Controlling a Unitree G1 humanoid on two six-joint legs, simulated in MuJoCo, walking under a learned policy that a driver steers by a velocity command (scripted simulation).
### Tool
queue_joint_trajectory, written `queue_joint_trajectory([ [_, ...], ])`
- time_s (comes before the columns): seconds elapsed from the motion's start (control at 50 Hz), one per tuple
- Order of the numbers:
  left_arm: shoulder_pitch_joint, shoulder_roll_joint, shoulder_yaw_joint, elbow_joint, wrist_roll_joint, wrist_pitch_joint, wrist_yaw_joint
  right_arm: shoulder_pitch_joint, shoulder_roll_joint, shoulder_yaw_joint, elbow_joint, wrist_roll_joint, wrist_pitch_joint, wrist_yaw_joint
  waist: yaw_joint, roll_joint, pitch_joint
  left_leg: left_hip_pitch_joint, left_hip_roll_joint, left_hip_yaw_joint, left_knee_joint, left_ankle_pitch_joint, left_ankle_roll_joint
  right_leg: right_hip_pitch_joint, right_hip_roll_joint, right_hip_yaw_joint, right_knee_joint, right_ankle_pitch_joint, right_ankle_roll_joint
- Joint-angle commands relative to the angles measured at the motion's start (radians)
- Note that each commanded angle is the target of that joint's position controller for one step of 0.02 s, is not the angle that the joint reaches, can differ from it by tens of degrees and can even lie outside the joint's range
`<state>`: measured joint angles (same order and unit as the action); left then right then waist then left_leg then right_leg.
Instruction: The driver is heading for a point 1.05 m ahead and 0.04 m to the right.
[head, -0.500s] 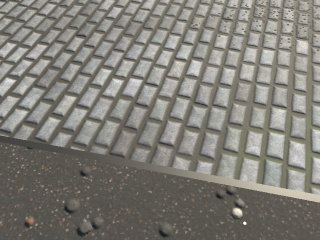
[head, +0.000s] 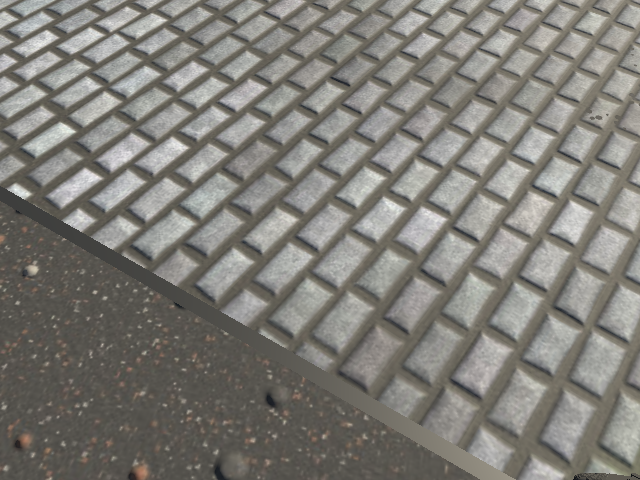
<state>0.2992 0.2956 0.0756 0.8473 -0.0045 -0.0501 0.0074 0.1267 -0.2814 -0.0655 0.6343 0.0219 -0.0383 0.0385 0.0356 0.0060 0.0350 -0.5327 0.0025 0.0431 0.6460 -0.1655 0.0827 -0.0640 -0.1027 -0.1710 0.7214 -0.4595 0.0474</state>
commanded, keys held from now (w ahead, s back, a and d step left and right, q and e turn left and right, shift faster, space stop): w+q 0.06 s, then w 0.72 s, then no key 0.16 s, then e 0.06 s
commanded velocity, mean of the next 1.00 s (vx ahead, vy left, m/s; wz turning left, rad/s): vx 0.46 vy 0.00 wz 0.16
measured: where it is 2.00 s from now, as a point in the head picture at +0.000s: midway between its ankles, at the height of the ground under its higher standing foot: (320, 392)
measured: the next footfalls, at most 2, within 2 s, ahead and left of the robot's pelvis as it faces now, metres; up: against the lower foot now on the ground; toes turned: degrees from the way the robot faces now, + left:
right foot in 0.50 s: +0.47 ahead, -0.09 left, +0.00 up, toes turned +7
left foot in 1.00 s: +0.71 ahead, +0.17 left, +0.00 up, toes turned +7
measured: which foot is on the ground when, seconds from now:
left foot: down 0.00-0.52, up 0.54-0.98, down 1.00-1.00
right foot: up 0.00-0.48, down 0.50-1.00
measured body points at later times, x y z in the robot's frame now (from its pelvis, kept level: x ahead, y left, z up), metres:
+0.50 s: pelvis +0.29 +0.00 +0.01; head +0.32 +0.00 +0.46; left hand +0.48 +0.26 -0.07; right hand +0.34 -0.29 -0.11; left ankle +0.11 +0.09 -0.71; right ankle +0.44 -0.09 -0.71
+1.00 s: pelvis +0.54 +0.03 +0.02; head +0.57 +0.04 +0.46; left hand +0.51 +0.31 -0.12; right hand +0.79 -0.16 -0.06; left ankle +0.67 +0.16 -0.71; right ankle +0.44 -0.09 -0.71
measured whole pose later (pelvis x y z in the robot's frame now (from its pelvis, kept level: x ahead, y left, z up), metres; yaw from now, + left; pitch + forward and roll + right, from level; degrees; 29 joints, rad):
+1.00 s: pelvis +0.54 +0.03 +0.02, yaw +7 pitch +2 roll -2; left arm 0.35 0.28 0.04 0.88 -0.01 -0.05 0.00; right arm 0.06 -0.25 -0.03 0.67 -0.01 -0.09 0.03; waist 0.09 0.04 0.03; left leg -0.49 0.03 -0.02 0.46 0.10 0.03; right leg -0.02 0.05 -0.01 0.38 -0.38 -0.02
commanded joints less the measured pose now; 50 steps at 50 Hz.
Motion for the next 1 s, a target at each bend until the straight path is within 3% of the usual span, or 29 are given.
queue_joint_trajectory([
  [0.02, -0.044, 0.114, 0.001, -0.138, -0.015, -0.078, -0.017, 0.332, -0.236, -0.072, -0.024, -0.002, -0.016, -0.008, -0.157, 0.156, -0.394, 0.912, 0.334, -0.816, -0.356, -0.177, 0.292, -0.744, 0.095, 0.271, 0.696, -0.081, -0.035],
  [0.04, -0.117, 0.129, 0.003, -0.162, -0.039, -0.092, -0.023, 0.312, -0.189, -0.057, -0.014, -0.011, -0.024, -0.008, -0.153, 0.116, -0.269, 0.814, 0.299, -0.665, -0.339, -0.099, 0.249, -0.785, 0.059, 0.254, 0.665, -0.002, -0.06],
  [0.06, -0.13, 0.111, -0.002, -0.162, -0.022, -0.096, -0.015, 0.249, -0.171, -0.05, -0.021, -0.009, -0.027, -0.008, -0.107, 0.014, -0.182, 0.661, 0.256, -0.545, -0.335, 0.017, 0.22, -0.744, 0.015, 0.25, 0.572, 0.076, -0.064],
  [0.08, -0.124, 0.118, 0.005, -0.15, 0.001, -0.089, -0.009, 0.186, -0.13, -0.037, -0.032, -0.013, -0.026, -0.012, -0.07, 0.013, -0.148, 0.548, 0.227, -0.454, -0.346, 0.12, 0.201, -0.676, -0.019, 0.247, 0.487, 0.121, -0.059],
  [0.1, -0.103, 0.117, 0.007, -0.143, 0.003, -0.077, -0.012, 0.151, -0.115, -0.029, -0.048, -0.024, -0.027, -0.016, -0.041, 0.039, -0.127, 0.465, 0.205, -0.412, -0.371, 0.191, 0.195, -0.611, -0.035, 0.247, 0.456, 0.152, -0.055],
  [0.16, -0.076, 0.085, 0.003, -0.124, 0.012, -0.045, -0.013, 0.147, -0.126, -0.028, -0.032, -0.021, -0.04, -0.025, -0.018, 0.038, -0.103, 0.377, 0.183, -0.322, -0.423, 0.324, 0.204, -0.573, -0.029, 0.221, 0.359, 0.222, -0.019],
  [0.22, -0.171, 0.062, -0.008, -0.147, 0.015, -0.039, -0.011, 0.18, -0.138, -0.029, -0.001, -0.016, -0.042, -0.038, -0.046, 0.042, -0.056, 0.376, 0.154, -0.246, -0.447, 0.35, 0.175, -0.613, -0.021, 0.213, 0.173, 0.387, 0.004],
  [0.28, -0.262, 0.045, -0.017, -0.164, 0.006, -0.047, -0.022, 0.208, -0.146, -0.029, 0.027, -0.013, -0.041, -0.044, -0.085, 0.06, -0.031, 0.382, 0.128, -0.2, -0.454, 0.269, 0.136, -0.57, 0.011, 0.199, -0.031, 0.561, -0.002],
  [0.34, -0.34, 0.046, -0.02, -0.186, -0.004, -0.056, -0.036, 0.251, -0.155, -0.031, 0.06, -0.008, -0.039, -0.044, -0.119, 0.066, 0.01, 0.423, 0.158, -0.222, -0.454, 0.187, 0.133, -0.561, 0.033, 0.195, -0.137, 0.612, -0.02],
  [0.4, -0.378, 0.061, -0.017, -0.209, -0.003, -0.066, -0.053, 0.28, -0.159, -0.035, 0.089, -0.007, -0.028, -0.048, -0.124, 0.068, 0.029, 0.541, 0.207, -0.255, -0.399, 0.241, 0.127, -0.609, 0.044, 0.202, -0.199, 0.533, -0.057],
  [0.46, -0.315, 0.085, -0.007, -0.201, -0.002, -0.072, -0.059, 0.266, -0.174, -0.041, 0.099, -0.006, -0.014, -0.054, -0.081, 0.094, -0.002, 0.599, 0.22, -0.261, -0.313, 0.447, 0.098, -0.507, 0.078, 0.175, -0.232, 0.411, -0.1],
  [0.48, -0.234, 0.105, 0.005, -0.18, 0.0, -0.073, -0.055, 0.247, -0.178, -0.041, 0.096, -0.007, -0.01, -0.055, -0.033, 0.099, -0.055, 0.592, 0.192, -0.238, -0.219, 0.62, 0.082, -0.379, 0.112, 0.14, -0.253, 0.404, -0.123],
  [0.5, -0.095, 0.146, 0.024, -0.144, 0.004, -0.073, -0.048, 0.235, -0.16, -0.031, 0.09, -0.012, -0.007, -0.055, 0.035, 0.081, -0.158, 0.527, 0.139, -0.197, -0.048, 0.676, 0.054, -0.157, 0.099, 0.146, -0.244, 0.457, -0.16],
  [0.52, 0.084, 0.208, 0.036, -0.12, 0.016, -0.072, -0.04, 0.24, -0.113, -0.01, 0.066, -0.033, -0.007, -0.057, 0.095, -0.028, -0.313, 0.326, 0.066, -0.158, 0.256, 0.386, 0.018, 0.149, -0.086, 0.361, -0.208, 0.498, -0.232],
  [0.54, 0.142, 0.256, 0.05, -0.087, 0.01, -0.066, -0.046, 0.403, -0.014, 0.016, 0.069, -0.012, -0.027, -0.047, 0.021, -0.323, -0.43, -0.072, -0.11, -0.143, 0.601, -0.375, -0.055, 0.479, -0.298, 0.836, -0.301, 0.302, -0.405],
  [0.56, 0.139, 0.158, 0.027, -0.089, -0.018, -0.063, -0.046, 0.333, -0.112, 0.002, 0.08, 0.001, -0.04, -0.044, 0.072, -0.205, -0.377, -0.197, -0.061, -0.23, 0.686, -0.41, -0.05, 0.454, -0.273, 0.903, -0.392, 0.083, -0.368],
  [0.58, 0.064, 0.122, 0.014, -0.101, -0.015, -0.058, -0.039, 0.21, -0.155, -0.011, 0.046, 0.015, -0.048, -0.039, 0.074, -0.135, -0.221, -0.249, -0.005, -0.194, 0.68, -0.316, -0.044, 0.315, -0.239, 0.746, -0.418, 0.072, -0.317],
  [0.6, -0.008, 0.112, 0.007, -0.113, -0.002, -0.052, -0.036, 0.148, -0.147, -0.008, 0.031, 0.006, -0.052, -0.042, 0.044, -0.05, -0.136, -0.216, 0.047, -0.153, 0.626, -0.228, -0.044, 0.163, -0.201, 0.641, -0.442, 0.162, -0.289],
  [0.62, -0.046, 0.094, -0.001, -0.118, 0.007, -0.05, -0.037, 0.122, -0.14, -0.012, 0.025, -0.011, -0.052, -0.042, 0.019, -0.037, -0.076, -0.185, 0.074, -0.141, 0.566, -0.18, -0.051, 0.049, -0.168, 0.575, -0.47, 0.262, -0.287],
  [0.64, -0.062, 0.081, -0.007, -0.118, 0.017, -0.053, -0.036, 0.146, -0.127, -0.014, 0.028, -0.013, -0.047, -0.041, -0.014, -0.063, -0.069, -0.125, 0.099, -0.143, 0.532, -0.147, -0.053, -0.017, -0.142, 0.526, -0.495, 0.331, -0.282],
  [0.7, -0.06, 0.094, -0.004, -0.099, 0.003, -0.063, -0.036, 0.179, -0.079, -0.005, 0.038, -0.014, -0.028, -0.043, -0.044, -0.087, -0.056, -0.09, 0.118, -0.115, 0.437, -0.118, -0.078, -0.095, -0.115, 0.42, -0.552, 0.449, -0.299],
  [0.78, -0.026, 0.129, 0.005, -0.073, -0.002, -0.055, -0.022, 0.058, -0.057, 0.005, 0.006, -0.02, -0.031, -0.044, -0.015, -0.062, -0.022, -0.138, 0.128, -0.094, 0.218, 0.087, -0.104, -0.089, -0.087, 0.316, -0.588, 0.532, -0.282],
  [0.86, 0.032, 0.136, 0.001, -0.036, -0.005, -0.035, -0.012, -0.057, -0.028, 0.013, -0.016, -0.023, -0.048, -0.029, 0.03, -0.065, -0.02, -0.011, 0.058, -0.039, -0.025, 0.279, -0.102, -0.081, -0.042, 0.21, -0.523, 0.776, -0.232],
  [0.92, 0.05, 0.138, -0.001, -0.014, -0.008, -0.015, -0.006, -0.09, -0.043, 0.007, -0.029, -0.021, -0.054, -0.013, 0.032, -0.086, -0.034, 0.014, 0.032, -0.056, -0.108, 0.268, -0.077, 0.002, -0.073, 0.234, -0.446, 0.79, -0.213],
  [0.96, 0.029, 0.148, 0.004, -0.008, -0.013, -0.005, -0.002, -0.054, -0.075, -0.006, -0.023, -0.031, -0.058, -0.009, -0.004, -0.098, -0.057, 0.081, 0.019, -0.071, -0.162, 0.219, -0.048, 0.035, -0.087, 0.273, -0.358, 0.799, -0.188],
  [0.98, 0.003, 0.146, 0.003, -0.012, -0.017, -0.001, 0.001, 0.022, -0.091, -0.016, 0.002, -0.041, -0.061, -0.013, -0.052, -0.088, -0.087, 0.185, 0.001, -0.057, -0.222, 0.27, -0.028, 0.026, -0.06, 0.274, -0.275, 0.834, -0.167],
  [1.0, 0.018, 0.123, -0.005, -0.018, -0.007, -0.003, 0.0, 0.094, -0.143, -0.03, 0.02, -0.053, -0.067, -0.021, -0.074, -0.037, -0.153, 0.354, 0.053, -0.082, -0.233, 0.554, 0.001, -0.03, 0.001, 0.254, -0.145, 0.765, -0.128],
])
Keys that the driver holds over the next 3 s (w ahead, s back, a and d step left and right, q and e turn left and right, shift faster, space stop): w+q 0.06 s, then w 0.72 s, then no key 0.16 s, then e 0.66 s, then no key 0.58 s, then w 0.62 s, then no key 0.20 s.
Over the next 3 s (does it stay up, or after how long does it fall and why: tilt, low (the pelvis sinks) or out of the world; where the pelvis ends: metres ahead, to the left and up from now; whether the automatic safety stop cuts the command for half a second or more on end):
stays up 0.91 -0.01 0.01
